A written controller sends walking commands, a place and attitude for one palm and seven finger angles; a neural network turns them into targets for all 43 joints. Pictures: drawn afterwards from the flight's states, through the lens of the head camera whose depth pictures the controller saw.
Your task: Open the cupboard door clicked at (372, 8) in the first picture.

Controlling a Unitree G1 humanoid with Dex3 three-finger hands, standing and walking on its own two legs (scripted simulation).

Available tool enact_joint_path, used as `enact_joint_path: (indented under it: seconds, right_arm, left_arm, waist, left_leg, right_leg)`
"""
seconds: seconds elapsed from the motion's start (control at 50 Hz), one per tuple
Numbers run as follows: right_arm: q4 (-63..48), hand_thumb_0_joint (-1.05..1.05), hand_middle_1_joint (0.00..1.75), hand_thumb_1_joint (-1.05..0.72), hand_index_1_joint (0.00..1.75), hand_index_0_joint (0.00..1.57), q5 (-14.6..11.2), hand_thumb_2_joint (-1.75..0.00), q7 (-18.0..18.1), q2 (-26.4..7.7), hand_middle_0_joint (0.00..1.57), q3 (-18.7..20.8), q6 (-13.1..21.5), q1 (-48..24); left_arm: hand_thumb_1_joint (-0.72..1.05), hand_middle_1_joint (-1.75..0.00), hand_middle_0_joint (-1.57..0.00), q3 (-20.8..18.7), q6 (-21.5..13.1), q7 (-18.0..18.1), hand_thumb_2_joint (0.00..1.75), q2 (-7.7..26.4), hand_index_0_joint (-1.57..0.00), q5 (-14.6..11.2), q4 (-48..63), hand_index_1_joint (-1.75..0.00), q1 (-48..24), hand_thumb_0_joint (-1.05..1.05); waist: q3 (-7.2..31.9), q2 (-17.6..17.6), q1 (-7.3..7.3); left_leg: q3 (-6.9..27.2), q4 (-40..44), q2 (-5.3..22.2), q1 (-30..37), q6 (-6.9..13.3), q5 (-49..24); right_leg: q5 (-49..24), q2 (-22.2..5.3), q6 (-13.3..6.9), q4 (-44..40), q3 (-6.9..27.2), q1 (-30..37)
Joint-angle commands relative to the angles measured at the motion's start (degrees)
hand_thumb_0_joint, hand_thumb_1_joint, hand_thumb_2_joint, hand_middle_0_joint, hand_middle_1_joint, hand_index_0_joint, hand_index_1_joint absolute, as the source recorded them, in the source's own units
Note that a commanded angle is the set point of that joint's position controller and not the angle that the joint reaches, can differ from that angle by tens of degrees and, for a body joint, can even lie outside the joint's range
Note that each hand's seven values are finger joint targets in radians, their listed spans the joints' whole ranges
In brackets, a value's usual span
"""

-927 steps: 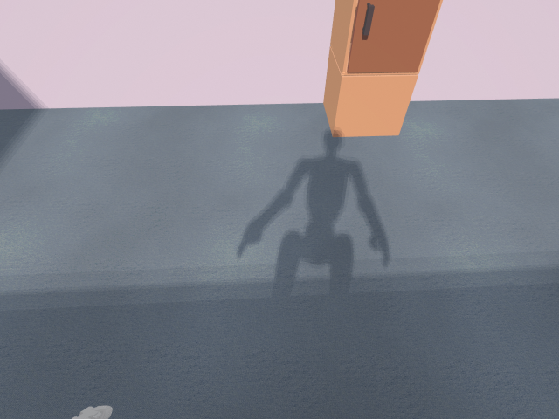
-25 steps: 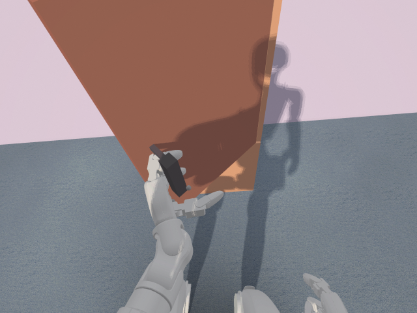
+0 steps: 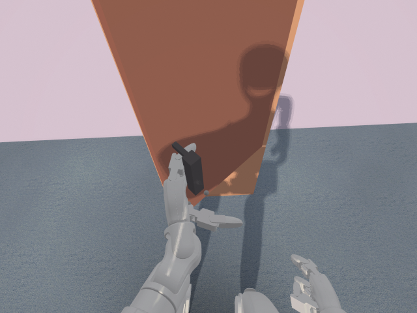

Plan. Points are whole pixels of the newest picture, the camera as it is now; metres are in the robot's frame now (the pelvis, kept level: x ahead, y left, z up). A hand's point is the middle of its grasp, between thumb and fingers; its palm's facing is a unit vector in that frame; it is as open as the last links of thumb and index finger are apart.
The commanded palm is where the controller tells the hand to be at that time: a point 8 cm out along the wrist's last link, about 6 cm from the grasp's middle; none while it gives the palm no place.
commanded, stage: slide the hand sideways off the handle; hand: left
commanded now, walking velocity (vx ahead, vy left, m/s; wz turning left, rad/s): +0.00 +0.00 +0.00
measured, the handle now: (187, 168) +0.39 +0.06 +0.03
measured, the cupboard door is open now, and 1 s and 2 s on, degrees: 42 46 46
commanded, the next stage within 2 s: draw the hand back to the body in 1.14 s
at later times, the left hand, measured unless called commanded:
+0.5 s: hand (203, 217) +0.29 +0.02 +0.03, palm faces -0.06 -1.00 +0.01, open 16.2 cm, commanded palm +0.26 +0.08 +0.02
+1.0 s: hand (176, 242) +0.25 +0.07 +0.03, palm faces +0.02 -1.00 +0.01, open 16.2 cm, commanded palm +0.21 +0.13 +0.02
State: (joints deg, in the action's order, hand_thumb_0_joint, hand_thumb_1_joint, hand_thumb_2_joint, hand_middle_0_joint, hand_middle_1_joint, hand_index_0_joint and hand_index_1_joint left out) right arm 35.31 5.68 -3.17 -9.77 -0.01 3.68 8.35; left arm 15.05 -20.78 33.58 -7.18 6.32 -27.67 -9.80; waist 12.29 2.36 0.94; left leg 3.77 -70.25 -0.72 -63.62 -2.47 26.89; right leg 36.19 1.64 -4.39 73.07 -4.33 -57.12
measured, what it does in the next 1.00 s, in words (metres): stands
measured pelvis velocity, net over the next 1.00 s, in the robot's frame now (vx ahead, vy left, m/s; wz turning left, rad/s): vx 0.01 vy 0.01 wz -0.03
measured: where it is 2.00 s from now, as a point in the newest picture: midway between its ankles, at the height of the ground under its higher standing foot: outside the picture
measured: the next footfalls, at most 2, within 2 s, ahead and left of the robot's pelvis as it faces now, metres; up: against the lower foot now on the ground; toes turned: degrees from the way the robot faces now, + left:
none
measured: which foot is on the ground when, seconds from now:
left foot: down 0.00-1.00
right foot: down 0.00-1.00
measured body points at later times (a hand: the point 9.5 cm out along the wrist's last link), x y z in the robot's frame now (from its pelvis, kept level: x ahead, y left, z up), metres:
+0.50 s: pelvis +0.00 +0.03 -0.01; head +0.07 +0.02 +0.44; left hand +0.29 +0.08 +0.03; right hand +0.14 -0.19 -0.12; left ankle +0.06 +0.14 -0.62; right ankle -0.01 -0.07 -0.62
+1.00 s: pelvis +0.01 +0.01 -0.01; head +0.08 +0.00 +0.43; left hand +0.24 +0.12 +0.03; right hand +0.20 -0.20 -0.11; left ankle +0.06 +0.14 -0.62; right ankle -0.01 -0.07 -0.62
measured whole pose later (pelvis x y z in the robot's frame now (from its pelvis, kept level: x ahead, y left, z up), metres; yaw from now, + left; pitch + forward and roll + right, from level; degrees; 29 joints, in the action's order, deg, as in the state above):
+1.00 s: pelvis +0.01 +0.01 -0.01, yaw -1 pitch +20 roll +0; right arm 25.3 2.2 -1.5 -11.1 -0.8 -2.4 10.6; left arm 15.7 -28.4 12.9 -0.2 2.4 -4.6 18.8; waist 11.7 1.8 -0.9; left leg 2.1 -74.2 -0.4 -64.1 -1.3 29.8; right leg 38.4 1.8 -3.1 76.3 -2.7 -57.6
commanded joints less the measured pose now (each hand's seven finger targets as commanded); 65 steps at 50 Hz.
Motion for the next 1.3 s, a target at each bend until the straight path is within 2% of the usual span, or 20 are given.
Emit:
enact_joint_path:
  seconds: [0.0,0.04,0.08,0.16,0.2,0.24,0.32,0.38,0.46,0.6,0.72,0.74,0.78,0.9,0.94,1.04,1.06,1.18,1.22,1.28]
  right_arm:
    - [-9.50,0.00,0.30,-0.90,0.30,0.20,-2.05,-0.90,-0.03,-7.18,0.20,3.44,0.71,2.41]
    - [-11.36,0.00,0.30,-0.90,0.30,0.20,-2.99,-0.90,-0.41,-7.26,0.20,3.36,-0.01,2.29]
    - [-12.05,0.00,0.30,-0.90,0.30,0.20,-3.55,-0.90,-0.47,-7.24,0.20,3.02,-1.16,1.66]
    - [-13.07,0.00,0.30,-0.90,0.30,0.20,-3.23,-0.90,-0.76,-7.60,0.20,3.36,-3.14,1.66]
    - [-13.34,0.00,0.30,-0.90,0.30,0.20,-3.04,-0.90,-0.68,-7.41,0.20,3.22,-3.98,1.77]
    - [-13.55,0.00,0.30,-0.90,0.30,0.20,-2.88,-0.90,-0.40,-7.51,0.20,3.22,-4.36,1.83]
    - [-14.15,0.00,0.30,-0.90,0.30,0.20,-3.15,-0.90,-0.20,-7.13,0.20,2.77,-4.97,0.69]
    - [-14.12,0.00,0.30,-0.90,0.30,0.20,-3.23,-0.90,-0.15,-7.19,0.20,2.52,-5.06,0.46]
    - [-14.52,0.00,0.30,-0.90,0.30,0.20,-3.24,-0.90,-0.15,-7.11,0.20,2.36,-4.82,0.08]
    - [-15.94,0.00,0.30,-0.90,0.30,0.20,-3.51,-0.90,0.29,-6.92,0.20,2.25,-4.42,-0.31]
    - [-16.76,0.00,0.30,-0.90,0.30,0.20,-3.68,-0.90,1.34,-6.82,0.20,1.94,-4.34,-0.65]
    - [-17.00,0.00,0.30,-0.90,0.30,0.20,-3.75,-0.90,1.48,-6.86,0.20,1.88,-4.24,-0.14]
    - [-17.27,0.00,0.30,-0.90,0.30,0.20,-3.81,-0.90,1.69,-6.76,0.20,1.84,-4.06,-0.47]
    - [-18.19,0.00,0.30,-0.90,0.30,0.20,-3.86,-0.90,2.24,-6.59,0.20,1.71,-3.47,-0.13]
    - [-18.14,0.00,0.30,-0.90,0.30,0.20,-3.85,-0.90,2.48,-6.62,0.20,1.67,-3.01,0.33]
    - [-18.32,0.00,0.30,-0.90,0.30,0.20,-3.93,-0.90,3.09,-6.76,0.20,1.87,-1.91,0.86]
    - [-18.75,0.00,0.30,-0.90,0.30,0.20,-3.97,-0.90,3.08,-6.77,0.20,1.96,-1.64,0.47]
    - [-18.53,0.00,0.30,-0.90,0.30,0.20,-4.08,-0.90,3.64,-7.05,0.20,2.04,-0.47,1.07]
    - [-18.87,0.00,0.30,-0.90,0.30,0.20,-4.13,-0.90,3.66,-7.15,0.20,2.13,-0.18,0.99]
    - [-20.49,0.00,0.30,-0.90,0.30,0.20,-4.45,-0.90,4.08,-7.11,0.20,2.28,-0.78,1.83]
  left_arm:
    - [-0.50,-0.30,-0.15,8.31,-12.61,-18.59,0.30,-3.22,-0.15,1.14,17.45,-0.30,-11.92,0.00]
    - [-0.50,-0.30,-0.15,8.14,-12.66,-19.57,0.30,-5.28,-0.15,-1.55,17.80,-0.30,-10.74,0.00]
    - [-0.50,-0.30,-0.15,7.60,-11.01,-17.47,0.30,-6.95,-0.15,-3.15,14.98,-0.30,-11.71,0.00]
    - [-0.50,-0.30,-0.15,5.40,-8.84,-10.88,0.30,-5.85,-0.15,-0.20,15.41,-0.30,-9.54,0.00]
    - [-0.50,-0.30,-0.15,5.30,-7.95,-9.69,0.30,-5.78,-0.15,1.18,14.26,-0.30,-7.16,0.00]
    - [-0.50,-0.30,-0.15,4.76,-7.90,-9.36,0.30,-4.52,-0.15,2.22,15.45,-0.30,-7.03,0.00]
    - [-0.50,-0.30,-0.15,3.96,-7.84,-9.83,0.30,-4.25,-0.15,0.14,17.24,-0.30,-1.97,0.00]
    - [-0.50,-0.30,-0.15,3.85,-8.24,-10.09,0.30,-3.85,-0.15,0.29,17.60,-0.30,0.05,0.00]
    - [-0.50,-0.30,-0.15,4.77,-9.28,-10.37,0.30,-3.39,-0.15,1.11,20.71,-0.30,1.59,0.00]
    - [-0.50,-0.30,-0.15,5.47,-9.86,-12.22,0.30,-1.73,-0.15,0.90,25.42,-0.30,8.42,0.00]
    - [-0.50,-0.30,-0.15,3.49,-10.59,-15.16,0.30,2.02,-0.15,-0.35,29.08,-0.30,13.53,0.00]
    - [-0.50,-0.30,-0.15,3.74,-10.72,-15.70,0.30,1.97,-0.15,-0.76,30.32,-0.30,13.32,0.00]
    - [-0.50,-0.30,-0.15,2.87,-10.92,-16.77,0.30,2.84,-0.15,-1.47,31.20,-0.30,17.42,0.00]
    - [-0.50,-0.30,-0.15,0.04,-11.08,-20.07,0.30,6.02,-0.15,-3.62,34.35,-0.30,25.44,0.00]
    - [-0.50,-0.30,-0.15,0.44,-11.84,-21.33,0.30,6.38,-0.15,-3.82,36.14,-0.30,25.02,0.00]
    - [-0.50,-0.30,-0.15,-2.56,-13.45,-25.42,0.30,9.21,-0.15,-6.41,38.53,-0.30,29.99,0.00]
    - [-0.50,-0.30,-0.15,-2.31,-13.80,-26.29,0.30,9.02,-0.15,-6.91,40.01,-0.30,31.59,0.00]
    - [-0.50,-0.30,-0.15,-2.59,-13.95,-28.91,0.30,9.79,-0.15,-8.63,41.64,-0.30,32.93,0.00]
    - [-0.50,-0.30,-0.15,-2.21,-13.77,-29.09,0.30,9.68,-0.15,-8.59,42.22,-0.30,33.69,0.00]
    - [-0.50,-0.30,-0.15,-7.06,-12.57,-28.54,0.30,15.11,-0.15,-9.16,49.78,-0.30,36.00,0.00]
  waist:
    - [20.09,-4.18,4.42]
    - [19.17,-1.88,3.58]
    - [15.69,-4.68,4.10]
    - [18.93,-5.41,2.40]
    - [17.52,-8.25,2.48]
    - [18.72,-8.31,1.99]
    - [17.01,-7.44,0.65]
    - [14.53,-7.17,0.70]
    - [14.62,-4.89,0.70]
    - [14.49,-5.93,0.29]
    - [13.84,-6.68,-0.13]
    - [13.94,-6.14,0.47]
    - [14.35,-5.48,-0.39]
    - [12.69,-7.09,-0.38]
    - [12.51,-7.24,0.65]
    - [13.69,-7.41,0.20]
    - [14.21,-5.81,-0.30]
    - [13.55,-7.10,0.96]
    - [13.66,-6.02,0.63]
    - [17.43,-3.74,-1.51]
  left_leg:
    - [-1.92,1.65,-0.83,15.73,4.07,-9.87]
    - [-1.83,2.46,-0.59,18.64,4.02,-9.01]
    - [-1.32,3.23,-0.21,18.45,3.86,-6.11]
    - [-0.87,4.03,0.08,19.49,3.60,-7.88]
    - [-1.30,4.19,0.04,17.96,3.82,-7.61]
    - [-1.30,4.40,0.20,17.93,3.76,-7.42]
    - [-2.04,5.59,0.13,17.70,3.51,-6.78]
    - [-1.54,6.20,0.39,17.46,3.29,-5.67]
    - [-1.28,6.10,0.46,18.15,3.13,-5.52]
    - [-1.54,5.58,0.02,17.35,3.35,-5.91]
    - [-2.07,4.53,-0.44,15.71,3.53,-5.53]
    - [-1.96,4.38,-0.34,16.36,3.63,-5.86]
    - [-2.15,4.19,-0.51,16.33,3.51,-7.08]
    - [-2.47,2.76,-0.61,13.38,3.52,-7.44]
    - [-2.22,1.98,-0.57,12.96,3.74,-7.45]
    - [-2.16,0.44,-0.58,10.55,3.64,-7.28]
    - [-2.29,0.43,-0.65,10.89,3.63,-7.79]
    - [-1.78,-1.41,-0.41,8.98,3.78,-7.35]
    - [-1.75,-1.24,-0.40,9.17,3.80,-7.05]
    - [-2.23,1.27,-0.35,13.22,3.88,-9.41]
  right_leg:
    - [-27.65,-2.81,2.93,-11.16,5.44,5.53]
    - [-21.12,-1.83,1.97,-11.16,3.79,2.22]
    - [-14.89,-1.28,2.05,-12.13,2.84,-0.77]
    - [-14.91,-0.84,1.92,-10.45,2.00,-0.43]
    - [-15.10,-0.78,2.06,-11.21,2.10,0.98]
    - [-14.54,-0.67,2.01,-10.80,2.24,1.38]
    - [-14.14,-0.48,1.89,-11.98,2.41,3.32]
    - [-12.77,-0.33,1.80,-11.60,1.89,2.06]
    - [-12.40,-0.36,1.67,-10.80,1.79,0.85]
    - [-13.34,-0.49,1.83,-11.07,2.28,2.21]
    - [-14.16,-0.74,2.22,-11.62,3.53,3.56]
    - [-14.56,-0.66,2.34,-11.40,3.39,2.91]
    - [-16.49,-0.74,2.30,-11.20,3.52,3.97]
    - [-20.89,-1.21,3.18,-11.40,4.96,6.07]
    - [-21.46,-1.22,3.37,-10.94,5.18,5.35]
    - [-23.90,-1.79,3.99,-10.55,6.67,7.24]
    - [-24.59,-1.82,3.96,-10.26,6.52,7.29]
    - [-25.14,-2.04,4.45,-9.74,7.10,6.29]
    - [-23.64,-1.93,4.22,-9.58,6.81,5.51]
    - [-24.98,-1.65,3.88,-10.80,6.96,10.04]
